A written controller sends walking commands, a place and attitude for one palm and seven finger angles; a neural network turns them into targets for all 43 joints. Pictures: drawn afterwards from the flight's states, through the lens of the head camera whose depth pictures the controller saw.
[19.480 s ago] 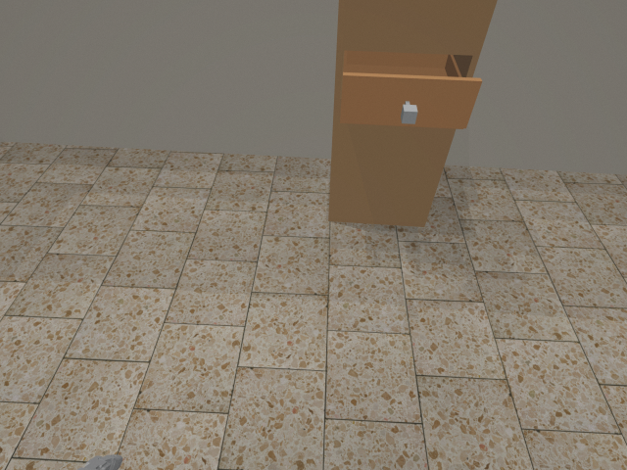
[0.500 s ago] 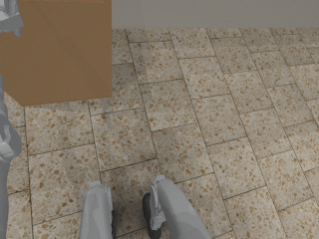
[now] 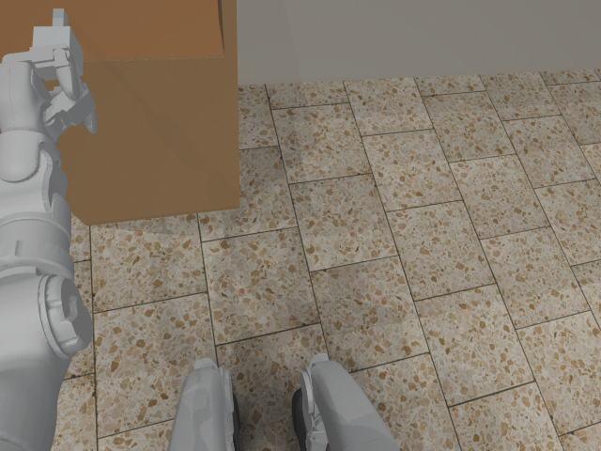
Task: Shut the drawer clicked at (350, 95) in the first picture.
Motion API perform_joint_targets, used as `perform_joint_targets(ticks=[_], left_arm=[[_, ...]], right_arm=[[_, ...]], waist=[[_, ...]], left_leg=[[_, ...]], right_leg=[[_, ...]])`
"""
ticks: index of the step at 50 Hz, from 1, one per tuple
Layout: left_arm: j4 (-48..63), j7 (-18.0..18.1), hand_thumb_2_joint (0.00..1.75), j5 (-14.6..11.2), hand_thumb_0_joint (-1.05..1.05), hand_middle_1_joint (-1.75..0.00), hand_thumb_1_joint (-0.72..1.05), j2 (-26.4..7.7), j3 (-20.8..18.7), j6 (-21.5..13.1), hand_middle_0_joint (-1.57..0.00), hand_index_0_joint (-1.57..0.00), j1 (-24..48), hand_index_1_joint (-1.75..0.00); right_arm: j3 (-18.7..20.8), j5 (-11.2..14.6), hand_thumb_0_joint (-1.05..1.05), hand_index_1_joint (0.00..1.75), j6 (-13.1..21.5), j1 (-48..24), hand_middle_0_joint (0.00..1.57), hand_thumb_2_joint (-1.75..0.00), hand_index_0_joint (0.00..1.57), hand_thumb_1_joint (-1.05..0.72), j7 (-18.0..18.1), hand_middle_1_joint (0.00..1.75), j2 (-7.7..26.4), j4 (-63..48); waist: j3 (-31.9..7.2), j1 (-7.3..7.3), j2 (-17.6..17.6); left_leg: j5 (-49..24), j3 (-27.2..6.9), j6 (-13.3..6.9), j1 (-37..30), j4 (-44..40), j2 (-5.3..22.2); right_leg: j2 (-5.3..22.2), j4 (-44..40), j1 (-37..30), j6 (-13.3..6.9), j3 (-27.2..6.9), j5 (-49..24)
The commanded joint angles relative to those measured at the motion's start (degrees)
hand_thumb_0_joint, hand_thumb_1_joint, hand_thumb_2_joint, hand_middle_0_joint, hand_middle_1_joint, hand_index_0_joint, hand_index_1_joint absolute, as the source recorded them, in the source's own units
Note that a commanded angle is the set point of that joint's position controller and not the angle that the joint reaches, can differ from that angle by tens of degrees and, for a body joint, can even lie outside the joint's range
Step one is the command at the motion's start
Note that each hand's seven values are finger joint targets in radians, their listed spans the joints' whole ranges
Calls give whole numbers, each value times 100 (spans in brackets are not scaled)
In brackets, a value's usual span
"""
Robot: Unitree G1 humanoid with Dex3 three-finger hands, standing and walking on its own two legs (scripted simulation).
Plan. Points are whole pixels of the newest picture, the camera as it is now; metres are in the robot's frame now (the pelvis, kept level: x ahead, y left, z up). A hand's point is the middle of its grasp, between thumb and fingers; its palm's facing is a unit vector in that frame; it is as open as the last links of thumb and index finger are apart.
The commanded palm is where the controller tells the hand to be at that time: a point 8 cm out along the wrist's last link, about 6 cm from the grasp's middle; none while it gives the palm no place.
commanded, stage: draw the hand back to the body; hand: left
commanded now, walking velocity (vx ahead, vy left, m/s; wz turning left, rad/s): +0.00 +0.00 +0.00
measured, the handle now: (59, 38) +0.63 +0.25 +0.05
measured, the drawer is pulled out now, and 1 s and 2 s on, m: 0.00 0.00 0.00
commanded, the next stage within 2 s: step back with the hand held close in 1.40 s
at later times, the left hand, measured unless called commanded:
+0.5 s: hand (10, 160) +0.40 +0.21 +0.14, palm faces +0.08 -1.00 -0.04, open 3.3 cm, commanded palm +0.35 +0.26 +0.16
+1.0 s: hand out of the picture +0.26 +0.23 +0.24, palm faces +0.37 -0.88 -0.31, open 3.2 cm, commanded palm +0.21 +0.27 +0.27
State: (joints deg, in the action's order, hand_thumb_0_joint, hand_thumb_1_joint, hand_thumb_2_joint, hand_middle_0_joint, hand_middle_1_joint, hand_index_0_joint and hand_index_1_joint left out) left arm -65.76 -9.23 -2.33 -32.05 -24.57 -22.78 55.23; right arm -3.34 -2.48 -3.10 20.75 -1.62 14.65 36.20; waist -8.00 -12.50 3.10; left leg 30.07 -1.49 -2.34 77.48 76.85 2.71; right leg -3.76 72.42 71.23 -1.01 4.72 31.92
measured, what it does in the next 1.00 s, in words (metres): rises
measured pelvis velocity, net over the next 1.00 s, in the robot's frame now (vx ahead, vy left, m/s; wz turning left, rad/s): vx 0.04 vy -0.02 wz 0.08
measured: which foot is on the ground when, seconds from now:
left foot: down 0.00-1.00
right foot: down 0.00-1.00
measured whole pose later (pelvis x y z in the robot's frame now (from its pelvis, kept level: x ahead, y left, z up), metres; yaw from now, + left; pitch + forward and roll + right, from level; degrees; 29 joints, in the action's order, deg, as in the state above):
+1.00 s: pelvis +0.04 -0.02 +0.13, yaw +5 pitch -2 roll +0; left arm 8.5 5.2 -4.7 -17.7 -9.6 -2.2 -16.1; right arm -3.7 1.7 -0.4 9.7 4.7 13.2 32.4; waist -1.0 1.9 3.7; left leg 14.4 0.4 -1.1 10.5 26.9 -1.0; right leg -1.0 25.9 6.3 -1.6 1.9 17.6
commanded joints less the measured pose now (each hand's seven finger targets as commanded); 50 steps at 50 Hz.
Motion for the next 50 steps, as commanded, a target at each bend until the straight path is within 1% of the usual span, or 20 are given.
perform_joint_targets(ticks=[1,3,5,9,10,12,13,15,19,21,22,26,27,28,32,35,39,42,44,50], left_arm=[[1255,-40,90,-139,0,-160,90,-1245,-116,-532,-140,-140,2269,-160],[2052,-97,90,-266,0,-160,90,-1353,-330,-568,-140,-140,1522,-160],[2916,-177,90,-451,0,-160,90,-1014,-134,-458,-140,-140,667,-160],[3695,-204,90,-789,0,-160,90,-465,166,48,-140,-140,-523,-160],[3922,-147,90,-837,0,-160,90,-517,137,94,-140,-140,-561,-160],[4437,-20,90,-899,0,-160,90,-300,281,49,-140,-140,-577,-160],[4482,29,90,-925,0,-160,90,-229,298,18,-140,-140,-877,-160],[4408,35,90,-959,0,-160,90,108,560,-24,-140,-140,-1246,-160],[4368,-131,90,-993,0,-160,90,443,916,-5,-140,-140,-1849,-160],[4659,-244,90,-1089,0,-160,90,352,878,37,-140,-140,-2043,-160],[4746,-278,90,-1147,0,-160,90,299,756,78,-140,-140,-2412,-160],[5405,-362,90,-1346,0,-160,90,372,785,236,-140,-140,-3041,-160],[5668,272,90,-571,0,-160,90,-101,917,602,-140,-140,-3334,-160],[6053,610,90,-537,0,-160,90,322,1152,830,-140,-140,-3427,-160],[6588,1280,90,-329,0,-160,90,247,1131,1364,-140,-140,-3988,-160],[6989,1480,90,-255,0,-160,90,302,1174,1517,-140,-140,-4005,-160],[7489,1561,90,-240,0,-160,90,490,1264,1647,-140,-140,-4658,-160],[7860,1543,90,-266,0,-160,90,566,1228,1696,-140,-140,-5335,-160],[8274,1535,90,-260,0,-160,90,536,1115,1691,-140,-140,-5696,-160],[9263,1526,90,-272,0,-160,90,356,657,1642,-140,-140,-6717,-160]], right_arm=[[462,-11,0,30,-62,1212,20,-90,20,-90,58,30,1144,-122],[529,48,0,30,-133,1143,20,-90,20,-90,29,30,1123,-342],[583,166,0,30,-177,1000,20,-90,20,-90,-13,30,1042,-548],[623,376,0,30,-193,800,20,-90,20,-90,38,30,969,-720],[615,396,0,30,-174,732,20,-90,20,-90,75,30,974,-740],[616,411,0,30,-78,589,20,-90,20,-90,145,30,913,-735],[615,414,0,30,-44,562,20,-90,20,-90,169,30,895,-729],[603,427,0,30,16,441,20,-90,20,-90,194,30,869,-700],[578,474,0,30,74,173,20,-90,20,-90,215,30,860,-814],[571,498,0,30,95,40,20,-90,20,-90,237,30,877,-933],[567,508,0,30,106,-67,20,-90,20,-90,249,30,850,-1006],[496,572,0,30,218,-456,20,-90,20,-90,307,30,783,-1294],[504,579,0,30,50,-945,20,-90,20,-90,403,30,667,-1403],[477,575,0,30,18,-970,20,-90,20,-90,480,30,592,-1534],[380,556,0,30,-21,-1244,20,-90,20,-90,689,30,602,-1497],[319,545,0,30,78,-1418,20,-90,20,-90,771,30,563,-1426],[244,504,0,30,287,-1580,20,-90,20,-90,773,30,512,-1357],[218,459,0,30,417,-1659,20,-90,20,-90,738,30,481,-1311],[217,439,0,30,485,-1702,20,-90,20,-90,705,30,468,-1296],[241,356,0,30,633,-1814,20,-90,20,-90,654,30,399,-1245]], waist=[[-3199,-10,1007],[-3950,393,1231],[-4374,577,1180],[-3595,592,482],[-3385,606,316],[-3273,594,542],[-3073,642,477],[-2517,573,259],[-1905,647,434],[-1934,727,372],[-2028,865,418],[-1559,941,147],[-1629,1276,194],[-1367,1106,176],[-888,1142,-210],[-625,1160,-48],[-317,1251,38],[-76,1315,-189],[-54,1372,-37],[114,1492,-125]], left_leg=[[-2751,-475,36,-3398,-656,6],[-3451,-414,92,-4082,-858,-6],[-3939,-357,111,-4583,-1090,-31],[-3717,-198,40,-4441,-1555,-85],[-3463,-177,33,-4368,-1678,-94],[-3397,-128,43,-4658,-1839,-116],[-3452,-122,59,-4774,-1945,-118],[-3232,-85,53,-4759,-2123,-128],[-3025,-81,58,-5024,-2451,-177],[-3023,-98,51,-5192,-2592,-196],[-3155,-84,57,-5304,-2666,-208],[-2789,-31,4,-5237,-2969,-248],[-2624,86,49,-5550,-3358,-303],[-2495,76,56,-5663,-3553,-282],[-2241,81,4,-5921,-4081,-251],[-2225,53,6,-6378,-4434,-257],[-2438,21,16,-6857,-4830,-248],[-2493,23,17,-7031,-5081,-252],[-2753,37,28,-7197,-5185,-249],[-3012,111,22,-7362,-5359,-268]], right_leg=[[-22,-790,-886,-65,-192,-2074],[-14,-864,-1496,-87,-207,-2612],[-39,-1079,-2108,-70,-228,-3089],[-50,-1600,-2854,14,-218,-3468],[-45,-1704,-2994,20,-217,-3373],[-24,-1864,-3084,22,-238,-3350],[-30,-1960,-3166,10,-220,-3328],[-23,-2144,-3182,25,-199,-3196],[3,-2428,-3280,-11,-185,-2980],[17,-2525,-3582,-40,-182,-3003],[38,-2565,-3763,-41,-187,-3117],[61,-2820,-4175,-28,-199,-3105],[226,-3208,-4472,-87,-495,-2891],[247,-3369,-4529,-78,-424,-2777],[307,-3895,-5157,-32,-436,-2657],[330,-4243,-5378,-47,-403,-2560],[348,-4606,-5722,-58,-362,-2688],[349,-4855,-5965,-43,-344,-2732],[360,-4946,-6155,-51,-340,-2959],[381,-5212,-6446,-11,-350,-3217]])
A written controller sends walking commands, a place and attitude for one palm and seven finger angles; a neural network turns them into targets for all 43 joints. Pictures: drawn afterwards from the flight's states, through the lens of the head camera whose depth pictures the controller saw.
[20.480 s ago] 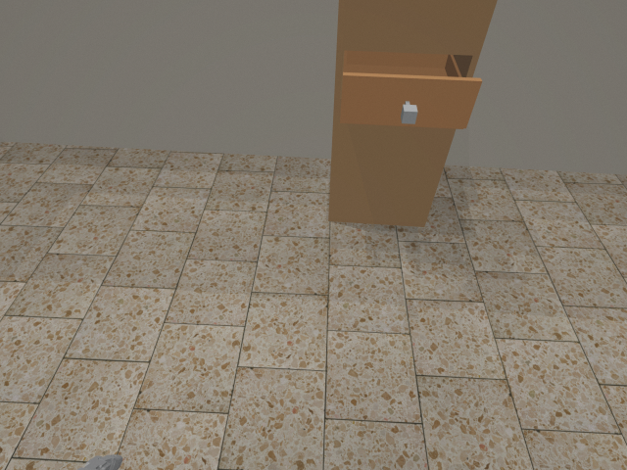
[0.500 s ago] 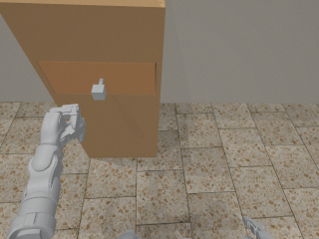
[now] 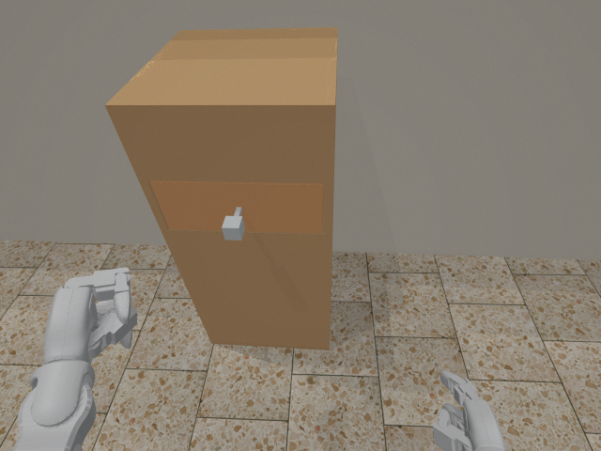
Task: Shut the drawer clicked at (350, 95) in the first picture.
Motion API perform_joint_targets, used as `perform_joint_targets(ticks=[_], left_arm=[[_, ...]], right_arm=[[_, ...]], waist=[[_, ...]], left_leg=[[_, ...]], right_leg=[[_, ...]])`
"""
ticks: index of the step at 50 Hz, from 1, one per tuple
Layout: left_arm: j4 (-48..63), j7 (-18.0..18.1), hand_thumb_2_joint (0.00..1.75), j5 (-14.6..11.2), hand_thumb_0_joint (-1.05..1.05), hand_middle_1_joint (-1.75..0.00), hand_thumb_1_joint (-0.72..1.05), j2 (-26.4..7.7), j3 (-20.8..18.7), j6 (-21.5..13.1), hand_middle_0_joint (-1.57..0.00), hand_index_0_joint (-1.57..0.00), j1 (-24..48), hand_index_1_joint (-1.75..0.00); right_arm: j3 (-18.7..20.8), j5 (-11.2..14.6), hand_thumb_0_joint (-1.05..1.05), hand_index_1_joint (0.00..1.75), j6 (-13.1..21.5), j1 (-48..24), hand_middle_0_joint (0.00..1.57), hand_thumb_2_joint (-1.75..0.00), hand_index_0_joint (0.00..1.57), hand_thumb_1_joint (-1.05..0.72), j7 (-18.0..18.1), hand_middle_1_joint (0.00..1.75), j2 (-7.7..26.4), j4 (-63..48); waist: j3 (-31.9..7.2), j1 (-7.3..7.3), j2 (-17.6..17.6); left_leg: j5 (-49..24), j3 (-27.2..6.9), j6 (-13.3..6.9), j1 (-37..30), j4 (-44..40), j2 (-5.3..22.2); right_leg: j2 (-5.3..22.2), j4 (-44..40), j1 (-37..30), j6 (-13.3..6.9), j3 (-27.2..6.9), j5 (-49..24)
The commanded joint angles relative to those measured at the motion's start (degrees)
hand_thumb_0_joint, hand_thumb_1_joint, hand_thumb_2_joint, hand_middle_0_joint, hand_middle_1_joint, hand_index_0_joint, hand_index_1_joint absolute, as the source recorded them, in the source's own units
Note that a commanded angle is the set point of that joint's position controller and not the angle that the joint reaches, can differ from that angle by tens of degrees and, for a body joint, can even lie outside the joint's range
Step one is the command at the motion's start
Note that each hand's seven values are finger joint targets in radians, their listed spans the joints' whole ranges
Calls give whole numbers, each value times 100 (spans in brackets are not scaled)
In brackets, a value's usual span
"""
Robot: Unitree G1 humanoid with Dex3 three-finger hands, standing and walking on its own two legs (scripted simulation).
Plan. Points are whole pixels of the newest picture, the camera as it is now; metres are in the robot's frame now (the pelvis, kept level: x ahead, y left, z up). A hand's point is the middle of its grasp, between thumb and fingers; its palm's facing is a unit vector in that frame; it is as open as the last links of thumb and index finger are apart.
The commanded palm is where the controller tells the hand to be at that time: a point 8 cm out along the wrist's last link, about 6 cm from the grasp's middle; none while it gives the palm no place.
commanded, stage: draw the hand back to the body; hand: left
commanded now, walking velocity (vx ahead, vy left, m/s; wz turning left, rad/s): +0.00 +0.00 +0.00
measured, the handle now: (235, 221) +0.60 +0.21 -0.09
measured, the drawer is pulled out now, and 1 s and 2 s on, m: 0.00 0.00 0.00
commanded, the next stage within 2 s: step back with the hand held close in 0.40 s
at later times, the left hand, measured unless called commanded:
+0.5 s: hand (79, 353) +0.17 +0.23 +0.15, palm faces +0.41 -0.83 -0.38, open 3.2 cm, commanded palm +0.12 +0.27 +0.18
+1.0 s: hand (43, 374) +0.15 +0.26 +0.15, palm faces +0.32 -0.81 -0.49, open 3.2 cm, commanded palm +0.09 +0.30 +0.18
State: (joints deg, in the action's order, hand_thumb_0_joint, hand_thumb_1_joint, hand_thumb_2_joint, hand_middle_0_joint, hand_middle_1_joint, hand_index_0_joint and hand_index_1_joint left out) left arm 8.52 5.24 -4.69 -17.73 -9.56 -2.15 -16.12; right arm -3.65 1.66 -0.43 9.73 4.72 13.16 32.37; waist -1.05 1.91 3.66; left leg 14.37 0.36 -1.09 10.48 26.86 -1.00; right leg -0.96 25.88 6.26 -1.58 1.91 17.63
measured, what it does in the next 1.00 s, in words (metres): stands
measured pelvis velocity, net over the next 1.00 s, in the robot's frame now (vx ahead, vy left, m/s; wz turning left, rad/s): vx -0.04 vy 0.02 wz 0.01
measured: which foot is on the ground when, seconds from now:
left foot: down 0.00-1.00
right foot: down 0.00-1.00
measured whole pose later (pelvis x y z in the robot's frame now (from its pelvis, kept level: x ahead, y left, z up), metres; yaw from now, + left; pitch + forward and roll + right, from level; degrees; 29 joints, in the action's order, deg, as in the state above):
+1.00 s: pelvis -0.04 +0.02 +0.00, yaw +1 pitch +1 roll -1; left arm 30.6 7.2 -4.0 -22.7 -19.8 -9.1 -36.9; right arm 1.0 0.9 -3.0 9.8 4.9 13.1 31.8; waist 1.1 -0.3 2.9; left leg 9.6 0.0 -2.2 17.6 26.2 -1.5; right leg -0.4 25.0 13.0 -0.2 2.4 13.0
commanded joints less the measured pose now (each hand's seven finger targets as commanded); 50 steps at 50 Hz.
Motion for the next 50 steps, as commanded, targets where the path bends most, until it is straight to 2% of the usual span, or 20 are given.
perform_joint_targets(ticks=[1,5,8,10,11,13,17,19,21,23,26,27,28,29,32,35,40,43,47,50], left_arm=[[1950,72,90,-30,0,-160,90,-1131,-920,-433,-140,-140,220,-160],[2625,102,90,-24,0,-160,90,-1094,-1048,-511,-140,-140,-312,-160],[2882,122,90,-28,0,-160,90,-1116,-1187,-576,-140,-140,-738,-160],[3092,128,90,-32,0,-160,90,-1164,-1314,-618,-140,-140,-955,-160],[3090,121,90,-40,0,-160,90,-1207,-1394,-624,-140,-140,-1079,-160],[2719,100,90,-37,0,-160,90,-926,-1183,-625,-140,-140,-1081,-160],[2629,117,90,-5,0,-160,90,-941,-1152,-651,-140,-140,-798,-160],[2732,142,90,7,0,-160,90,-1000,-1199,-679,-140,-140,-783,-160],[2831,164,90,10,0,-160,90,-1146,-1318,-694,-140,-140,-759,-160],[2908,164,90,3,0,-160,90,-1063,-1256,-703,-140,-140,-791,-160],[2859,176,90,4,0,-160,90,-1121,-1347,-686,-140,-140,-858,-160],[3110,183,90,71,0,-160,90,-1613,-1919,-868,-140,-140,-683,-160],[2635,141,90,75,0,-160,90,-1249,-1668,-871,-140,-140,-1126,-160],[2667,114,90,90,0,-160,90,-1088,-1494,-905,-140,-140,-1311,-160],[2901,137,90,87,0,-160,90,-1111,-1547,-1046,-140,-140,-1663,-160],[3142,182,90,49,0,-160,90,-1204,-1645,-1073,-140,-140,-1844,-160],[3286,251,90,7,0,-160,90,-1340,-1789,-1065,-140,-140,-2020,-160],[3238,279,90,-8,0,-160,90,-1317,-1786,-1029,-140,-140,-2146,-160],[3297,318,90,13,0,-160,90,-1312,-1766,-1059,-140,-140,-2201,-160],[3395,347,90,46,0,-160,90,-1325,-1728,-1118,-140,-140,-2105,-160]], right_arm=[[290,-75,0,30,404,-737,20,-90,20,-90,17,30,556,-835],[305,-100,0,30,528,-718,20,-90,20,-90,-11,30,509,-832],[322,-103,0,30,637,-717,20,-90,20,-90,1,30,499,-816],[345,-92,0,30,690,-737,20,-90,20,-90,9,30,495,-835],[360,-84,0,30,728,-777,20,-90,20,-90,25,30,489,-819],[370,-100,0,30,726,-700,20,-90,20,-90,34,30,500,-740],[393,-111,0,30,743,-662,20,-90,20,-90,86,30,532,-697],[389,-120,0,30,770,-698,20,-90,20,-90,113,30,513,-710],[387,-134,0,30,815,-721,20,-90,20,-90,126,30,525,-704],[361,-139,0,30,835,-733,20,-90,20,-90,126,30,492,-714],[367,-145,0,30,877,-735,20,-90,20,-90,130,30,482,-673],[446,-158,0,30,659,-593,20,-90,20,-90,44,30,655,-807],[468,-162,0,30,532,-608,20,-90,20,-90,6,30,548,-698],[485,-164,0,30,444,-616,20,-90,20,-90,-25,30,557,-760],[552,-169,0,30,286,-573,20,-90,20,-90,-37,30,576,-820],[612,-145,0,30,176,-533,20,-90,20,-90,-24,30,608,-911],[665,-106,0,30,57,-534,20,-90,20,-90,38,30,607,-993],[679,-94,0,30,24,-554,20,-90,20,-90,50,30,601,-1010],[685,-90,0,30,45,-561,20,-90,20,-90,70,30,606,-1010],[689,-93,0,30,81,-520,20,-90,20,-90,70,30,653,-1020]], waist=[[-463,65,-140],[-479,96,-6],[-306,123,-163],[-275,156,-105],[-63,168,-119],[193,95,-459],[182,76,-304],[40,128,-160],[-76,168,-244],[-76,181,-77],[-9,202,-121],[561,-83,-248],[482,-94,-482],[454,-112,-466],[-56,-147,-48],[-514,-159,-84],[-827,-157,-244],[-803,-152,-254],[-719,-174,-152],[-544,-219,-166]], left_leg=[[-1416,-68,-93,-660,-386,98],[-1516,-70,-95,-751,-399,91],[-1457,-69,-103,-725,-387,102],[-1393,-37,-107,-744,-359,105],[-1256,-33,-95,-714,-364,99],[-1041,-70,-112,-625,-428,109],[-833,-68,-139,-703,-449,99],[-894,-54,-149,-762,-427,90],[-994,-56,-141,-789,-412,74],[-1103,-65,-130,-769,-412,72],[-1148,-68,-102,-766,-427,72],[-963,-239,-212,-253,-175,185],[-910,-278,-188,-231,-77,192],[-904,-246,-173,-190,-39,205],[-1356,-253,-157,-212,-150,257],[-1958,-284,-148,-251,-185,316],[-2558,-328,-140,-214,-181,386],[-2479,-346,-135,-31,-197,403],[-1874,-419,-151,288,-345,434],[-925,-528,-163,664,-512,455]], right_leg=[[78,-652,84,50,-77,-1736],[104,-659,2,64,-58,-1794],[97,-725,58,76,-66,-1745],[103,-764,111,91,-92,-1696],[70,-924,254,92,-117,-1538],[79,-913,353,107,-82,-1250],[127,-974,391,112,-144,-928],[144,-954,319,104,-168,-1010],[137,-986,223,102,-185,-1128],[155,-933,145,88,-177,-1278],[124,-973,153,88,-166,-1330],[447,-1268,795,159,-568,-1327],[549,-1297,830,150,-515,-1160],[586,-1290,900,171,-483,-1111],[540,-932,635,179,-308,-1538],[457,-634,382,218,-205,-2017],[365,-351,244,258,-117,-2402],[361,-297,255,265,-120,-2359],[317,-290,339,265,-146,-1831],[273,-344,429,248,-189,-1180]])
